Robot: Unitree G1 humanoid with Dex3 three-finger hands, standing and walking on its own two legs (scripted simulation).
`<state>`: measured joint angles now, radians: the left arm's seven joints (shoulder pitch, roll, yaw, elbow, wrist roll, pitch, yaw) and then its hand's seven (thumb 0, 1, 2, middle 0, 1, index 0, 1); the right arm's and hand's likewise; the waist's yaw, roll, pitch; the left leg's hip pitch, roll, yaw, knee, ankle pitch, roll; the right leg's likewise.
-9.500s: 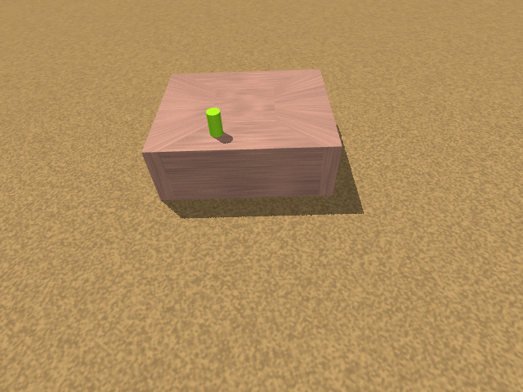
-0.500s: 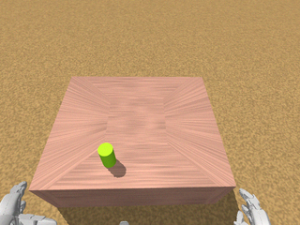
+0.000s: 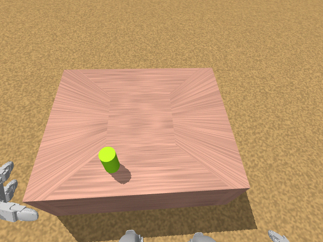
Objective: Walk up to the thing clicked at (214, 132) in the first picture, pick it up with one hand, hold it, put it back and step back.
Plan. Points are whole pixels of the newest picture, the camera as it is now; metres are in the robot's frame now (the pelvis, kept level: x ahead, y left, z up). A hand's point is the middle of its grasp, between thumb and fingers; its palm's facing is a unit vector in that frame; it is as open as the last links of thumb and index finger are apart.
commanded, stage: go down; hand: left
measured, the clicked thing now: (109, 160) +0.47 +0.21 -0.31
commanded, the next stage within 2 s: none
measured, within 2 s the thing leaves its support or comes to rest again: neither
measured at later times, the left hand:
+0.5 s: hand (16, 167) +0.33 +0.37 -0.02, palm faces +0.22 -0.96 -0.15, open 17.2 cm
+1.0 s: hand (12, 159) +0.35 +0.38 -0.02, palm faces +0.21 -0.97 -0.12, open 17.2 cm
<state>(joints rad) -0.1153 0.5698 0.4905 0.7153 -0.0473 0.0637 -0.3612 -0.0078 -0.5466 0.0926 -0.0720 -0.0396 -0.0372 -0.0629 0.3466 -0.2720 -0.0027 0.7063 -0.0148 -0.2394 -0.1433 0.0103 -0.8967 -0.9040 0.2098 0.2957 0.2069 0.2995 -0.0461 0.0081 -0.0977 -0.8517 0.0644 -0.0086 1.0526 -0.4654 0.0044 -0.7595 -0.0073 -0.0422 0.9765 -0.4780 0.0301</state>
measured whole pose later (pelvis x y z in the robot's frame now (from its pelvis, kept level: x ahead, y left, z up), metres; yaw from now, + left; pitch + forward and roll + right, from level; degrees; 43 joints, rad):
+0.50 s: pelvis -0.02 -0.01 -0.01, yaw +0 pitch +19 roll -4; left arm -0.47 0.76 0.63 1.11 -0.03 -0.15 -0.47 -0.01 -0.45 0.07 -0.06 -0.02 -0.04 -0.03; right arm 0.33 -0.30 0.04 0.69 -0.04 -0.19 -0.13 0.01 -0.89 -0.90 0.21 0.30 0.21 0.30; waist -0.08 -0.01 -0.07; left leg -0.99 0.07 -0.03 1.11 -0.45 -0.01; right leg -0.90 0.00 -0.06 1.04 -0.47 0.02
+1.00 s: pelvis -0.01 +0.00 -0.02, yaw +0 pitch +21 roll -5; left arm -0.50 0.77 0.64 1.11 -0.05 -0.19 -0.51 -0.01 -0.46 0.06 -0.06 -0.01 -0.03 -0.03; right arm 0.29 -0.29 0.05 0.70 -0.05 -0.16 -0.13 0.00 -0.90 -0.90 0.21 0.30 0.21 0.30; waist -0.07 -0.01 -0.09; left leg -1.03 0.07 -0.04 1.14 -0.48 0.00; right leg -0.92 0.00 -0.07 1.06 -0.49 0.03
